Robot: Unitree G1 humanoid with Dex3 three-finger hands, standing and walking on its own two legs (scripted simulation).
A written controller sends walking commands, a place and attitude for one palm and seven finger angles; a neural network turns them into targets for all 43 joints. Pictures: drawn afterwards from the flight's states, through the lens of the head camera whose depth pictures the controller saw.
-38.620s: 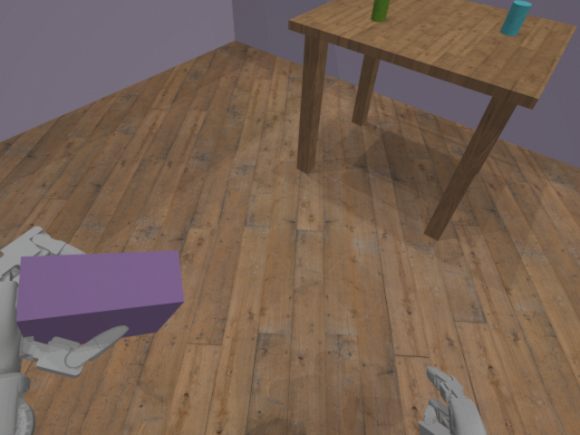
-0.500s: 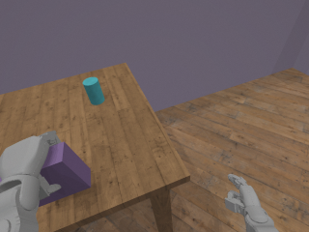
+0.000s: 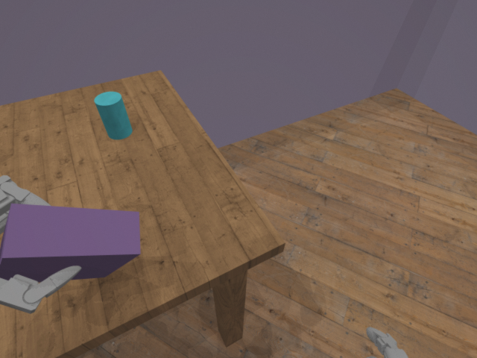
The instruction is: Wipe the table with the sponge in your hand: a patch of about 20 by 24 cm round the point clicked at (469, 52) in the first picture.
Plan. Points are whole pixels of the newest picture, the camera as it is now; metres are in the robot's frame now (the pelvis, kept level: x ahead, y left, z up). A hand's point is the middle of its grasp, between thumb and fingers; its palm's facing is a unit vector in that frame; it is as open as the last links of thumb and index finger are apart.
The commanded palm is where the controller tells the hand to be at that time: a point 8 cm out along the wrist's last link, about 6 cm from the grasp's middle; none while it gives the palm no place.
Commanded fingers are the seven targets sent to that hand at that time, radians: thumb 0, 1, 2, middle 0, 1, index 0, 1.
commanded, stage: step back with the hand held close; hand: left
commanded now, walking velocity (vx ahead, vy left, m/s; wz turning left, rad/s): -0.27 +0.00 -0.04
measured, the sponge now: (87, 247) +0.23 +0.21 +0.14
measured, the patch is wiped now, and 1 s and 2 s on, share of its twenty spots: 1.00 1.00 1.00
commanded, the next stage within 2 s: stop stepping back and stand still in 0.88 s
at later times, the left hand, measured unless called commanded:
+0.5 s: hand (10, 279) +0.17 +0.25 +0.18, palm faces +0.45 -0.83 -0.34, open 9.8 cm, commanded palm +0.11 +0.28 +0.21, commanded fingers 0.00 0.10 1.30 -1.20 -1.60 -1.20 -1.60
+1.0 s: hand out of the picture +0.05 +0.24 +0.19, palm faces +0.31 -0.88 -0.36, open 9.8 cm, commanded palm +0.01 +0.28 +0.21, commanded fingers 0.00 0.10 1.30 -1.20 -1.60 -1.20 -1.60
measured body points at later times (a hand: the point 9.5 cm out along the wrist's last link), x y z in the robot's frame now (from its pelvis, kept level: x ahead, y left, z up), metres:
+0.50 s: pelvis -0.05 +0.00 +0.00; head -0.04 +0.01 +0.45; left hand +0.14 +0.29 +0.20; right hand +0.15 -0.22 -0.08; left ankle +0.02 +0.08 -0.73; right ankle -0.07 -0.12 -0.73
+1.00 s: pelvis -0.17 +0.02 +0.01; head -0.15 +0.04 +0.46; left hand +0.03 +0.28 +0.21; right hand +0.00 -0.21 -0.07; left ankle -0.07 +0.11 -0.73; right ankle -0.20 -0.13 -0.71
